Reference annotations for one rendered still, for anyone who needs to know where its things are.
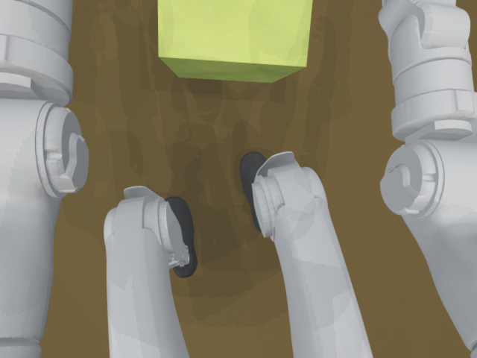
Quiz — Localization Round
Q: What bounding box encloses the robot right thigh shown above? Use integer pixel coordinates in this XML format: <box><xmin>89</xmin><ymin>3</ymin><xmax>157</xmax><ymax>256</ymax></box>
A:
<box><xmin>252</xmin><ymin>163</ymin><xmax>373</xmax><ymax>358</ymax></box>

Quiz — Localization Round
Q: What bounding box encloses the carton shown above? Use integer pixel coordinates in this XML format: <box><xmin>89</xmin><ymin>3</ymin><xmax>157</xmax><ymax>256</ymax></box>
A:
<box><xmin>158</xmin><ymin>0</ymin><xmax>313</xmax><ymax>83</ymax></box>

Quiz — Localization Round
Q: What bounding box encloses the left robot upper arm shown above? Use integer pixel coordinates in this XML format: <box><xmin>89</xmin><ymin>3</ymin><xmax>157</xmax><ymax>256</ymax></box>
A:
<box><xmin>0</xmin><ymin>98</ymin><xmax>89</xmax><ymax>358</ymax></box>

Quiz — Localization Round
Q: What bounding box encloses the right robot upper arm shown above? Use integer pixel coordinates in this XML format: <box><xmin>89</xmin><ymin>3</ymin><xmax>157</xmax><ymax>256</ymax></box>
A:
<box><xmin>380</xmin><ymin>139</ymin><xmax>477</xmax><ymax>358</ymax></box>

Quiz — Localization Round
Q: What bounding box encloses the robot right forearm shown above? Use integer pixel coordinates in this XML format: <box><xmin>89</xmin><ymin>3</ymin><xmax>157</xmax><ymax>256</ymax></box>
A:
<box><xmin>379</xmin><ymin>0</ymin><xmax>477</xmax><ymax>144</ymax></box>

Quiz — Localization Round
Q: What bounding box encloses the robot left forearm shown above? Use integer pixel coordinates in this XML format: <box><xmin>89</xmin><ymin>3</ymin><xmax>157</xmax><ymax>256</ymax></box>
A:
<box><xmin>0</xmin><ymin>0</ymin><xmax>74</xmax><ymax>107</ymax></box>

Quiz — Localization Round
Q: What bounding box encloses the left robot foot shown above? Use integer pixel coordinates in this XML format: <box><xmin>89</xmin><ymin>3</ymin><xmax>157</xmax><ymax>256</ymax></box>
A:
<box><xmin>165</xmin><ymin>197</ymin><xmax>198</xmax><ymax>277</ymax></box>

